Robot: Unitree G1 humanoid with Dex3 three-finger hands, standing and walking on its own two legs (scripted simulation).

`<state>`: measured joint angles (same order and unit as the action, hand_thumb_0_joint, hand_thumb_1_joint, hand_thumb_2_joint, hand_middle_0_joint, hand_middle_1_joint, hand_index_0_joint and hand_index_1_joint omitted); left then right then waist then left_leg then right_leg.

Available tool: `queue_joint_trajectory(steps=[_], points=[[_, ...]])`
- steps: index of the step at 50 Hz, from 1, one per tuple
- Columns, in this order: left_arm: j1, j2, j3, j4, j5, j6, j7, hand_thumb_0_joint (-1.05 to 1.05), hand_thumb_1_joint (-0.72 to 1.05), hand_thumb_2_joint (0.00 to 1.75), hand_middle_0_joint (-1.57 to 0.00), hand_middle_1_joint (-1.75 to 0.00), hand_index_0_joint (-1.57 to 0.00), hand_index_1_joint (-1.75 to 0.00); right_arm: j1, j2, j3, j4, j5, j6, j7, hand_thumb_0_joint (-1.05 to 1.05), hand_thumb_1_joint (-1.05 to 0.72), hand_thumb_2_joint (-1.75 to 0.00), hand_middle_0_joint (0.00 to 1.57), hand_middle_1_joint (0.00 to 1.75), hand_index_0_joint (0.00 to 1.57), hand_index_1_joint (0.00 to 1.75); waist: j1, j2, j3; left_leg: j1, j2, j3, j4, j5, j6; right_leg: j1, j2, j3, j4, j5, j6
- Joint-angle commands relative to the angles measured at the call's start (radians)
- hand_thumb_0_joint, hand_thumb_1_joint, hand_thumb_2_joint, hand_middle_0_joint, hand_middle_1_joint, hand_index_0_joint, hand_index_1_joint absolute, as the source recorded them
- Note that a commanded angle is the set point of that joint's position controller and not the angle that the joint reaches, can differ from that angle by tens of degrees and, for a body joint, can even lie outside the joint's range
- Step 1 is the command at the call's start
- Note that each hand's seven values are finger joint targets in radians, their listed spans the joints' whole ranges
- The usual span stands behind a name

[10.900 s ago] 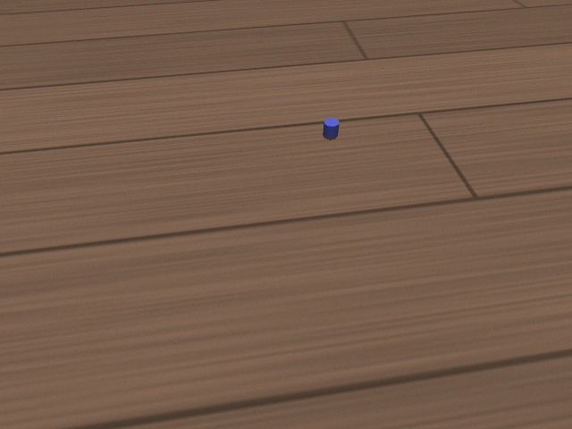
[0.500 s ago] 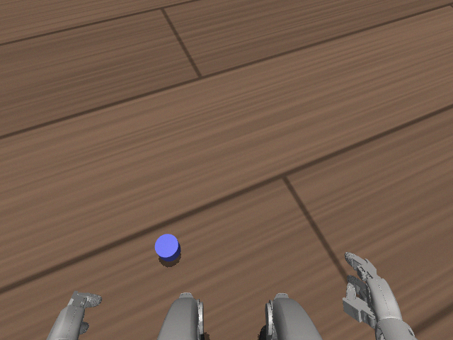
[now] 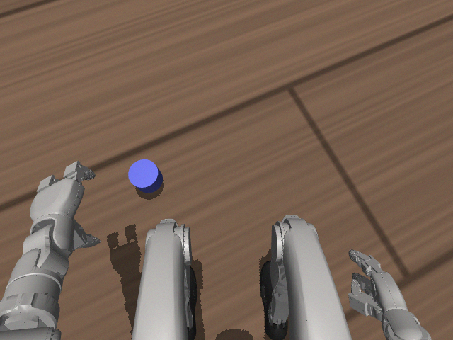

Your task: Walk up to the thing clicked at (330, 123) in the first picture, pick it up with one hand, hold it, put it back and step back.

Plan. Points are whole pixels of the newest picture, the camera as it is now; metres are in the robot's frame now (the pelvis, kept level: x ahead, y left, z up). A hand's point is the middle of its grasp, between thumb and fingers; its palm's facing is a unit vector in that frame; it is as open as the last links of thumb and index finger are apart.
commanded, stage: rise first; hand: left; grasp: from above
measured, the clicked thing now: (146, 176) +0.48 +0.25 -0.43
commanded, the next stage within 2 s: approach in 1.46 s
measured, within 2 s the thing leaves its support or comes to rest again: neither
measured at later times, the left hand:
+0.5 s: hand (104, 190) +0.40 +0.30 -0.24, palm faces -0.46 -0.11 -0.88, open 14.2 cm
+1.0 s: hand (115, 182) +0.43 +0.29 -0.29, palm faces -0.45 -0.04 -0.89, open 14.1 cm
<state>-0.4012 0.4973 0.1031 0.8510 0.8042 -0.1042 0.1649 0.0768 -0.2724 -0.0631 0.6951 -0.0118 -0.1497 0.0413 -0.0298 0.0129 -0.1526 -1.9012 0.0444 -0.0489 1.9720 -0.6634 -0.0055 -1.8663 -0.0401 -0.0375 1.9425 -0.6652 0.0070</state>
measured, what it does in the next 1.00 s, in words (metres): lowers itself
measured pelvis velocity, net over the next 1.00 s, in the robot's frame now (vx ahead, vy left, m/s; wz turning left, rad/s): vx -0.01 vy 0.01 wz -0.07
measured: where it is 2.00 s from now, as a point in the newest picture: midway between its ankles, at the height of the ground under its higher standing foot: (229, 315)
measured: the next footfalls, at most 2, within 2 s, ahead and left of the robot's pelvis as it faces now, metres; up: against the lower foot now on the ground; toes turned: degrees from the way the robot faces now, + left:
none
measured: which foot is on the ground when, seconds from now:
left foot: down 0.00-1.00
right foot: down 0.00-1.00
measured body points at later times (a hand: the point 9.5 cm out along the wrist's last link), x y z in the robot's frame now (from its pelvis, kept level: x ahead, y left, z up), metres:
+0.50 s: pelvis -0.01 +0.01 -0.08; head +0.21 +0.05 +0.31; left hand +0.42 +0.30 -0.19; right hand +0.07 -0.28 -0.20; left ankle +0.08 +0.13 -0.43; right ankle +0.08 -0.13 -0.43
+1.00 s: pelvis -0.01 +0.01 -0.12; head +0.22 +0.06 +0.26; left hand +0.45 +0.29 -0.24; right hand +0.06 -0.27 -0.24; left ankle +0.08 +0.13 -0.43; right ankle +0.08 -0.13 -0.43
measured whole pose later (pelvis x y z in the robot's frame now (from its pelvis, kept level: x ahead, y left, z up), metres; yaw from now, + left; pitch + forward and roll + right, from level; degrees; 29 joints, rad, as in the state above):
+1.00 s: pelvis -0.01 +0.01 -0.12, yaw -4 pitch +34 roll -7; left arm -0.83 0.68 0.11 1.34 1.27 -0.25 0.41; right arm 0.12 -0.25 -0.01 0.77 -0.13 -0.06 0.13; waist -0.16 -0.02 -0.08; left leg -2.28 0.04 -0.10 2.36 -0.68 0.01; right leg -2.21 -0.03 -0.06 2.29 -0.67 0.03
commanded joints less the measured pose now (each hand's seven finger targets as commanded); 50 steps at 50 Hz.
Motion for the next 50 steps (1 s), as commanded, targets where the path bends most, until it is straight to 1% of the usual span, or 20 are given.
queue_joint_trajectory(steps=[1, 4, 5, 6, 7, 9, 12, 13, 15, 17, 20, 23, 24, 25, 29, 32, 37, 46, 48, 50], points=[[-0.251, 0.293, 0.054, -0.04, 0.049, -0.052, 0.027, 0.0, -0.53, 1.03, -0.07, -1.05, -0.06, -1.06, 0.132, -0.185, -0.079, -0.068, -0.005, -0.026, -0.014, 0.0, -0.86, -0.89, 0.2, 0.3, 0.2, 0.3, -0.028, 0.027, -0.607, 0.323, -0.046, 0.043, -0.176, 0.07, 0.033, 0.293, 0.044, -0.005, -0.243, 0.065, -0.028], [-0.31, 0.387, 0.095, -0.013, 0.104, -0.082, 0.04, 0.0, -0.55, 1.05, -0.06, -1.06, -0.05, -1.06, 0.136, -0.193, -0.071, -0.058, -0.011, -0.012, -0.011, 0.0, -0.87, -0.9, 0.2, 0.3, 0.2, 0.3, -0.013, 0.05, -0.593, 0.274, -0.048, 0.037, -0.154, 0.005, 0.034, 0.24, 0.048, -0.012, -0.203, -0.009, -0.034], [-0.317, 0.377, 0.085, 0.013, 0.121, -0.088, 0.044, 0.0, -0.55, 1.05, -0.05, -1.06, -0.05, -1.06, 0.136, -0.192, -0.067, -0.055, -0.012, -0.005, -0.009, 0.0, -0.87, -0.89, 0.2, 0.3, 0.2, 0.3, -0.017, 0.067, -0.578, 0.272, -0.047, 0.034, -0.147, -0.005, 0.033, 0.211, 0.049, -0.018, -0.188, -0.012, -0.036], [-0.365, 0.354, 0.06, 0.007, 0.137, -0.1, 0.05, 0.0, -0.55, 1.05, -0.05, -1.07, -0.05, -1.07, 0.147, -0.19, -0.063, -0.051, -0.012, -0.002, -0.008, 0.0, -0.87, -0.9, 0.2, 0.3, 0.2, 0.3, -0.038, 0.088, -0.576, 0.258, -0.048, 0.03, -0.145, -0.016, 0.031, 0.194, 0.049, -0.026, -0.171, -0.013, -0.037], [-0.372, 0.383, 0.079, 0.027, 0.149, -0.107, 0.061, 0.0, -0.56, 1.05, -0.05, -1.06, -0.05, -1.06, 0.15, -0.195, -0.059, -0.046, -0.013, 0.003, -0.006, 0.0, -0.88, -0.9, 0.2, 0.3, 0.2, 0.3, -0.035, 0.082, -0.575, 0.253, -0.048, 0.021, -0.137, -0.029, 0.034, 0.182, 0.05, -0.032, -0.159, -0.022, -0.037], [-0.402, 0.389, 0.075, 0.06, 0.182, -0.12, 0.083, 0.0, -0.56, 1.05, -0.05, -1.05, -0.05, -1.05, 0.159, -0.194, -0.053, -0.034, -0.017, 0.013, -0.002, 0.0, -0.88, -0.9, 0.2, 0.3, 0.2, 0.3, -0.04, 0.094, -0.551, 0.233, -0.049, 0.017, -0.124, -0.032, 0.034, 0.14, 0.051, -0.043, -0.134, -0.016, -0.039], [-0.424, 0.375, 0.059, 0.112, 0.221, -0.128, 0.114, 0.0, -0.57, 1.05, -0.06, -1.03, -0.05, -1.03, 0.178, -0.201, -0.049, -0.016, -0.026, 0.029, 0.006, 0.0, -0.89, -0.9, 0.2, 0.3, 0.2, 0.3, -0.057, 0.127, -0.556, 0.253, -0.047, 0.012, -0.094, 0.021, 0.03, 0.091, 0.048, -0.057, -0.093, 0.04, -0.044], [-0.43, 0.373, 0.058, 0.118, 0.236, -0.128, 0.123, 0.0, -0.56, 1.04, -0.06, -1.02, -0.05, -1.03, 0.187, -0.207, -0.05, -0.008, -0.029, 0.035, 0.01, 0.0, -0.89, -0.9, 0.2, 0.3, 0.2, 0.3, -0.053, 0.133, -0.568, 0.274, -0.044, 0.004, -0.089, 0.048, 0.027, 0.076, 0.047, -0.063, -0.076, 0.067, -0.044], [-0.466, 0.4, 0.063, 0.137, 0.271, -0.126, 0.143, 0.0, -0.56, 1.04, -0.06, -1.0, -0.06, -1.01, 0.195, -0.213, -0.048, 0.0, -0.035, 0.047, 0.018, 0.0, -0.9, -0.9, 0.2, 0.3, 0.2, 0.3, -0.058, 0.181, -0.576, 0.289, -0.043, -0.002, -0.076, 0.084, 0.021, 0.046, 0.045, -0.07, -0.04, 0.098, -0.048], [-0.503, 0.394, 0.053, 0.144, 0.297, -0.126, 0.161, 0.0, -0.57, 1.05, -0.06, -0.98, -0.05, -0.99, 0.205, -0.217, -0.048, 0.01, -0.04, 0.055, 0.023, 0.0, -0.9, -0.9, 0.2, 0.3, 0.2, 0.3, -0.064, 0.204, -0.596, 0.309, -0.04, -0.009, -0.063, 0.114, 0.015, 0.019, 0.046, -0.077, -0.012, 0.122, -0.05], [-0.536, 0.384, 0.044, 0.181, 0.315, -0.124, 0.178, 0.0, -0.56, 1.04, -0.06, -0.99, -0.06, -0.99, 0.22, -0.218, -0.049, 0.022, -0.052, 0.063, 0.031, 0.0, -0.9, -0.9, 0.2, 0.3, 0.2, 0.3, -0.084, 0.201, -0.59, 0.291, -0.042, -0.004, -0.029, 0.135, 0.02, 0.006, 0.046, -0.079, 0.0, 0.146, -0.046], [-0.554, 0.413, 0.047, 0.208, 0.345, -0.126, 0.191, 0.0, -0.55, 1.03, -0.08, -0.97, -0.07, -0.98, 0.224, -0.218, -0.045, 0.025, -0.061, 0.071, 0.039, 0.0, -0.9, -0.9, 0.2, 0.3, 0.2, 0.3, -0.086, 0.199, -0.582, 0.258, -0.045, 0.007, -0.007, 0.129, 0.024, 0.012, 0.048, -0.077, 0.008, 0.142, -0.045], [-0.541, 0.389, 0.038, 0.237, 0.352, -0.125, 0.193, 0.0, -0.55, 1.02, -0.09, -0.95, -0.08, -0.96, 0.224, -0.221, -0.046, 0.026, -0.067, 0.073, 0.044, 0.0, -0.9, -0.9, 0.2, 0.3, 0.2, 0.3, -0.093, 0.19, -0.572, 0.258, -0.043, 0.002, -0.002, 0.125, 0.023, -0.001, 0.045, -0.08, 0.014, 0.139, -0.044], [-0.595, 0.408, 0.041, 0.203, 0.357, -0.131, 0.197, 0.0, -0.55, 1.02, -0.07, -0.97, -0.07, -0.98, 0.223, -0.221, -0.048, 0.026, -0.069, 0.075, 0.045, 0.0, -0.9, -0.9, 0.2, 0.3, 0.2, 0.3, -0.094, 0.206, -0.587, 0.25, -0.043, 0.005, 0.005, 0.118, 0.025, -0.004, 0.048, -0.08, 0.018, 0.134, -0.045], [-0.581, 0.421, 0.048, 0.27, 0.389, -0.136, 0.212, 0.0, -0.54, 1.01, -0.08, -0.98, -0.07, -0.98, 0.225, -0.219, -0.039, 0.03, -0.08, 0.083, 0.053, 0.0, -0.9, -0.9, 0.2, 0.3, 0.2, 0.3, -0.099, 0.166, -0.59, 0.21, -0.049, 0.013, 0.044, 0.126, 0.032, 0.007, 0.05, -0.079, 0.03, 0.143, -0.042], [-0.649, 0.444, 0.048, 0.253, 0.413, -0.151, 0.228, 0.0, -0.55, 1.02, -0.07, -0.99, -0.07, -0.99, 0.224, -0.22, -0.037, 0.033, -0.087, 0.086, 0.057, 0.0, -0.9, -0.9, 0.2, 0.3, 0.2, 0.3, -0.106, 0.188, -0.604, 0.205, -0.048, 0.013, 0.064, 0.124, 0.033, -0.009, 0.053, -0.082, 0.05, 0.141, -0.043], [-0.66, 0.419, 0.031, 0.319, 0.446, -0.163, 0.251, 0.0, -0.56, 1.02, -0.07, -1.0, -0.06, -1.0, 0.223, -0.219, -0.031, 0.043, -0.1, 0.088, 0.063, 0.0, -0.9, -0.9, 0.2, 0.3, 0.2, 0.3, -0.124, 0.187, -0.571, 0.182, -0.047, 0.01, 0.089, 0.123, 0.033, -0.049, 0.055, -0.088, 0.075, 0.143, -0.041], [-0.707, 0.44, 0.051, 0.348, 0.448, -0.148, 0.286, 0.0, -0.55, 1.01, -0.06, -1.01, -0.06, -1.01, 0.237, -0.227, -0.026, 0.052, -0.115, 0.083, 0.072, 0.0, -0.9, -0.9, 0.2, 0.3, 0.2, 0.3, -0.129, 0.223, -0.585, 0.185, -0.041, 0.001, 0.099, 0.116, 0.031, -0.084, 0.055, -0.098, 0.111, 0.139, -0.041], [-0.706, 0.426, 0.033, 0.358, 0.451, -0.143, 0.285, 0.0, -0.55, 1.02, -0.06, -1.02, -0.06, -1.02, 0.236, -0.221, -0.023, 0.056, -0.115, 0.082, 0.074, 0.0, -0.9, -0.9, 0.2, 0.3, 0.2, 0.3, -0.136, 0.242, -0.57, 0.182, -0.04, 0.004, 0.107, 0.124, 0.03, -0.092, 0.055, -0.097, 0.119, 0.149, -0.043], [-0.727, 0.462, 0.06, 0.347, 0.452, -0.14, 0.289, 0.0, -0.55, 1.01, -0.06, -1.02, -0.06, -1.01, 0.242, -0.229, -0.026, 0.06, -0.115, 0.082, 0.072, 0.0, -0.9, -0.9, 0.2, 0.3, 0.2, 0.3, -0.136, 0.234, -0.603, 0.187, -0.039, 0.005, 0.125, 0.144, 0.032, -0.082, 0.055, -0.095, 0.126, 0.167, -0.04]])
